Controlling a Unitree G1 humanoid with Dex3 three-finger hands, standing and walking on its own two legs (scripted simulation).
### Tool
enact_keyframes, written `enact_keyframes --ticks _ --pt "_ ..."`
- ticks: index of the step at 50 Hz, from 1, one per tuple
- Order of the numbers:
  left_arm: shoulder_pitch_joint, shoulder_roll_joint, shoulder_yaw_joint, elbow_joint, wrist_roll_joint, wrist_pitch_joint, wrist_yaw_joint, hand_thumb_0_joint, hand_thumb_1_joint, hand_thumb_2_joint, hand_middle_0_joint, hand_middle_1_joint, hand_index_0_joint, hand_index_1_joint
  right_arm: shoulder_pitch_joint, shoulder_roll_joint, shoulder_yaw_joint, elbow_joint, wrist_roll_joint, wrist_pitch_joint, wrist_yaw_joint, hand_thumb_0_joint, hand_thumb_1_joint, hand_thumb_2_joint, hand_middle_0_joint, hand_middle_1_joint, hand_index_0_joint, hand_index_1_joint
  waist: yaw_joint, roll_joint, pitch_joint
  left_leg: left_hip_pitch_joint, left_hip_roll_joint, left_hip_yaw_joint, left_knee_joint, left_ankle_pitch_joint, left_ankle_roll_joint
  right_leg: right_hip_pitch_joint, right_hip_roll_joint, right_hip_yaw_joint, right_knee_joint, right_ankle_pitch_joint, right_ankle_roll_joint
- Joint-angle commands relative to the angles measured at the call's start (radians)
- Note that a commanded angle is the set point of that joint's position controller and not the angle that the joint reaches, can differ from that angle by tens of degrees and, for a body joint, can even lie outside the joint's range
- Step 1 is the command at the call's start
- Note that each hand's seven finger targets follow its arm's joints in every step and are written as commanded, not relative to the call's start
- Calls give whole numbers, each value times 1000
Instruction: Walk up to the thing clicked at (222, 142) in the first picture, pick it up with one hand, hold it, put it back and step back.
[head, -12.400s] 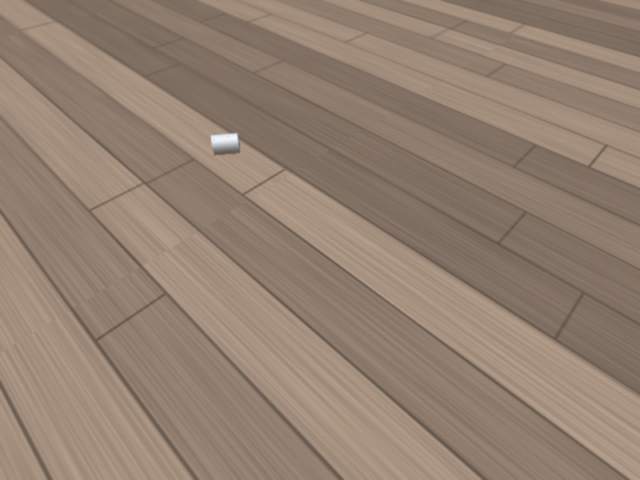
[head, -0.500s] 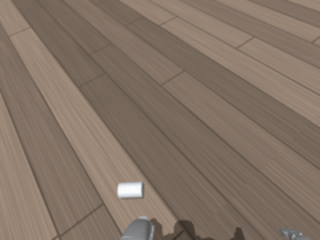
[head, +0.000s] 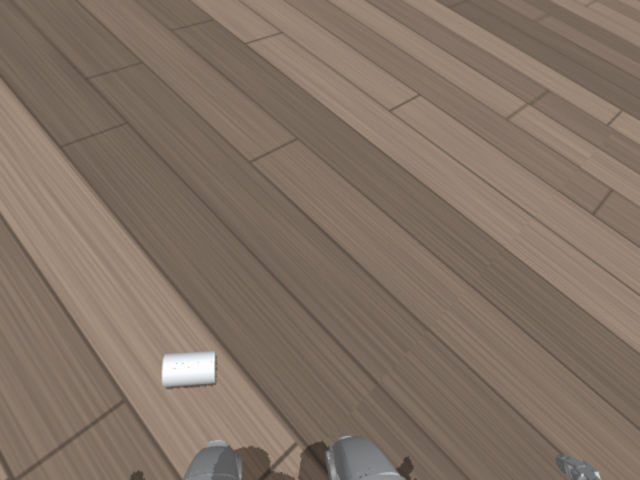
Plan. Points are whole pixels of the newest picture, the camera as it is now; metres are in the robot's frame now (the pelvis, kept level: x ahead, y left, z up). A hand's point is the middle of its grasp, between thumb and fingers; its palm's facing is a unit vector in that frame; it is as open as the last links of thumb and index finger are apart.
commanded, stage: walk up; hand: left
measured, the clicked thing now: (190, 368) +0.46 +0.26 -0.70
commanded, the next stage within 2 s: none
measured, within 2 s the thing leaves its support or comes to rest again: neither
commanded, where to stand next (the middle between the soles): +0.10 -0.02 m, yaw +6 degrees
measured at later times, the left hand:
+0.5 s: hand out of the picture -0.02 +0.29 -0.09, palm faces +0.09 -0.86 -0.51, open 7.4 cm
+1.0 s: hand out of the picture +0.09 +0.22 -0.16, palm faces +0.06 -0.93 -0.37, open 7.3 cm
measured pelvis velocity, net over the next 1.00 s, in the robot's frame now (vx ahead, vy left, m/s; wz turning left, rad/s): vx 0.02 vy -0.05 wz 0.09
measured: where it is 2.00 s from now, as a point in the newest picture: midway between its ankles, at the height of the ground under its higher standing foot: outside the picture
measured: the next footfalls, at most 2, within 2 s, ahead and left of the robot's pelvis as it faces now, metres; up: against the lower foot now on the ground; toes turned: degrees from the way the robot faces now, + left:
right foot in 0.12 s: -0.01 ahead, -0.17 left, +0.00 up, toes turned +0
left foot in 0.56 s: +0.13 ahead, +0.14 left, +0.00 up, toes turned +7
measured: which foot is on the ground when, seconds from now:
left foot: down 0.00-0.14, up 0.16-0.54, down 0.56-1.00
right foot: up 0.00-0.10, down 0.12-0.58, up 0.60-0.96, down 0.98-1.00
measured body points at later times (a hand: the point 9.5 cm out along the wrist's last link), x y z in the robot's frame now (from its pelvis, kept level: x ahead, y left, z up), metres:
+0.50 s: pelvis +0.01 -0.02 +0.02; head +0.02 -0.05 +0.47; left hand -0.02 +0.33 -0.06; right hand +0.06 -0.33 -0.12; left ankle +0.09 +0.13 -0.68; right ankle -0.05 -0.17 -0.71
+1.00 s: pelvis +0.02 -0.05 -0.02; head +0.10 -0.04 +0.43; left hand +0.09 +0.27 -0.14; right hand +0.18 -0.39 -0.10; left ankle +0.09 +0.13 -0.71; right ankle +0.08 -0.19 -0.71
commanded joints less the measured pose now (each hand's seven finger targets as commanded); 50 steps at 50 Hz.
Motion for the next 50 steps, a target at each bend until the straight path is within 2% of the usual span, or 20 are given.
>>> enact_keyframes --ticks 1,3,5,6,7,9,12,22,25,27,28,29,30,31,33,35,40,48,49,50 --pt "204 144 42 32 -29 -49 0 0 900 900 -200 -300 -200 -300 -75 -293 -82 -109 -36 -1 35 0 -900 -900 200 300 200 300 -4 565 -232 -19 122 -179 -417 -563 147 221 -48 -237 -393 -148 9" --pt "283 151 53 71 -25 -63 13 0 900 900 -200 -300 -200 -300 -79 -309 -86 -115 -52 36 57 0 -900 -900 200 300 200 300 14 602 -262 -61 132 -194 -394 -563 167 354 -49 -296 -499 -240 4" --pt "355 140 68 119 -13 -74 23 0 900 900 -200 -300 -200 -300 -27 -278 -84 -95 -58 64 58 0 -900 -900 200 300 200 300 45 378 -253 -150 73 -145 -176 -564 127 492 -50 -281 -763 -139 -14" --pt "364 174 83 126 6 -81 29 0 900 900 -200 -300 -200 -300 -7 -217 -66 -91 -51 67 50 0 -900 -900 200 300 200 300 71 130 -189 -275 -15 -84 45 -602 78 511 -52 -185 -888 -207 -34" --pt "270 232 90 69 33 -86 34 0 900 900 -200 -300 -200 -300 39 -126 -35 -89 -20 58 42 0 -900 -900 200 300 200 300 53 -147 -96 -404 -151 -70 329 -473 6 332 -276 263 -1063 -551 -112" --pt "59 305 85 -22 33 -106 47 0 900 900 -200 -300 -200 -300 -19 -249 -68 -73 -9 37 26 0 -900 -900 200 300 200 300 20 -5 73 -428 -104 -276 410 -269 -7 95 -455 517 -1256 -772 -191" --pt "67 237 76 27 10 -174 56 0 900 900 -200 -300 -200 -300 92 -255 -80 -5 10 30 69 0 -900 -900 200 300 200 300 -46 98 9 -330 -108 -289 403 -50 -2 277 -304 154 -1133 -327 -81" --pt "111 202 70 0 2 -203 47 0 900 900 -200 -300 -200 -300 94 -219 -79 -37 -14 23 140 0 -900 -900 200 300 200 300 -5 -111 17 -162 -32 -160 88 -51 -25 361 -324 -105 -1087 -127 -191" --pt "124 194 59 -9 -5 -176 37 0 900 900 -200 -300 -200 -300 76 -201 -68 -27 -7 -6 129 0 -900 -900 200 300 200 300 15 -133 -45 26 -50 -29 -100 -81 7 366 -298 -199 -924 272 -181" --pt "154 143 31 -14 -17 -144 36 0 900 900 -200 -300 -200 -300 228 -198 -77 47 -5 -31 88 0 -900 -900 200 300 200 300 -46 52 -145 308 -135 33 -238 114 0 294 -224 -291 -564 463 -142" --pt "182 90 17 -25 -19 -132 35 0 900 900 -200 -300 -200 -300 349 -236 -97 70 -5 -43 63 0 -900 -900 200 300 200 300 -99 182 -222 439 -105 -20 -231 200 14 215 -191 -303 -328 323 -98" --pt "211 26 4 -47 -22 -123 32 0 900 900 -200 -300 -200 -300 396 -311 -109 63 -14 -55 44 0 -900 -900 200 300 200 300 -97 334 -242 564 71 -317 -235 295 83 1 -100 -274 -180 -49 -51" --pt "201 71 16 -64 -27 -111 41 0 900 900 -200 -300 -200 -300 412 -401 -117 33 -5 -59 37 0 -900 -900 200 300 200 300 -104 339 -310 511 330 -814 -357 294 227 -62 -10 -155 -78 -230 -47" --pt "143 164 30 -45 -25 -93 52 0 900 900 -200 -300 -200 -300 335 -418 -130 25 19 -58 37 0 -900 -900 200 300 200 300 -90 232 -281 400 381 -872 -381 183 321 -44 -92 -72 -25 -204 -68" --pt "123 186 37 -37 -22 -83 48 0 900 900 -200 -300 -200 -300 228 -330 -105 -8 16 -58 15 0 -900 -900 200 300 200 300 -44 148 -194 321 284 -556 -321 227 263 -58 -159 -53 -7 -116 -62" --pt "151 153 44 -30 -20 -57 38 0 900 900 -200 -300 -200 -300 229 -272 -83 -3 8 -59 -13 0 -900 -900 200 300 200 300 -26 156 -143 225 211 -352 -231 505 198 -45 -158 -49 -58 -70 -49" --pt "101 107 39 -65 -41 -20 45 0 900 900 -200 -300 -200 -300 113 -277 -71 -69 -10 -37 -35 0 -900 -900 200 300 200 300 -16 349 -152 87 208 -232 -198 804 268 -5 -50 -42 -7 -77 -6" --pt "168 123 28 35 -53 -84 70 0 900 900 -200 -300 -200 -300 -53 -249 -59 -144 -9 63 28 0 -900 -900 200 300 200 300 23 411 -340 108 73 -121 63 409 171 280 -43 -270 -688 167 12" --pt "173 139 37 46 -37 -97 75 0 900 900 -200 -300 -200 -300 -30 -218 -50 -138 2 77 32 0 -900 -900 200 300 200 300 32 297 -335 51 35 -114 185 281 137 333 -47 -226 -776 219 18" --pt "132 210 52 24 -11 -110 78 0 900 900 -200 -300 -200 -300 31 -149 -30 -130 15 87 33 0 -900 -900 200 300 200 300 17 58 -298 -135 -58 -138 324 -62 84 375 -169 -11 -796 444 -8"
